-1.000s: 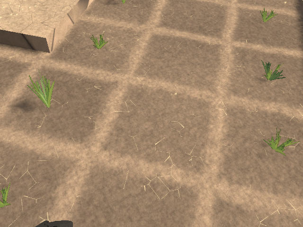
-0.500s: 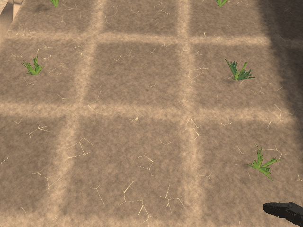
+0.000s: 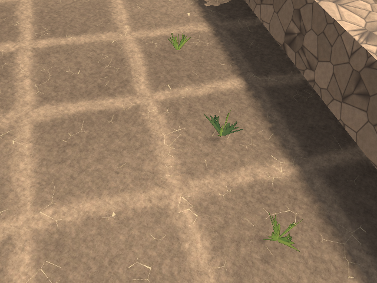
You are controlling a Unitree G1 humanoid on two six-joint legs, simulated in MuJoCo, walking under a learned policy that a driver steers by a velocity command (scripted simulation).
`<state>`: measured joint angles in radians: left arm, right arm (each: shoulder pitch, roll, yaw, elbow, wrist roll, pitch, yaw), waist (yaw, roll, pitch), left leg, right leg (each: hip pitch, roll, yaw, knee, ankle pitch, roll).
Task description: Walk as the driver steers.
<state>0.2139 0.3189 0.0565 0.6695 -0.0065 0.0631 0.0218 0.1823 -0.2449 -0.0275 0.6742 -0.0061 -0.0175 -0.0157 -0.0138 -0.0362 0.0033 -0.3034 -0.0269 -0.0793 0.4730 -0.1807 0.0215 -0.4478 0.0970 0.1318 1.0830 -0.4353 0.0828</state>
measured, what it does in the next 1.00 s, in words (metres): walks ahead: right foot, then left foot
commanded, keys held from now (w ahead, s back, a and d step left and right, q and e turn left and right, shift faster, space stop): w+shift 0.16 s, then shift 0.52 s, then w+shift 0.16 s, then w+q+shift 0.16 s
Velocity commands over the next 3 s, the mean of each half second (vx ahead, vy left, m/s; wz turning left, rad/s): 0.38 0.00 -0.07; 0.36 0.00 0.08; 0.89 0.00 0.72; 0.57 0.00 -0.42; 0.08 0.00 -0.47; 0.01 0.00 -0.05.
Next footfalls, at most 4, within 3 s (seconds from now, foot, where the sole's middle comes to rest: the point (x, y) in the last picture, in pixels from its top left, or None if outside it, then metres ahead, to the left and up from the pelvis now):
0.24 right None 0.06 -0.14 -0.78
0.56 left None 0.29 0.10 -0.78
0.94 right None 0.25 -0.14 -0.78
1.40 left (127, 259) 0.60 0.20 -0.78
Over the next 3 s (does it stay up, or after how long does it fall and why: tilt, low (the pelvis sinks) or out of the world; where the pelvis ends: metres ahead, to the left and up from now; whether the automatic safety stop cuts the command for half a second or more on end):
stays up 0.99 0.34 -0.01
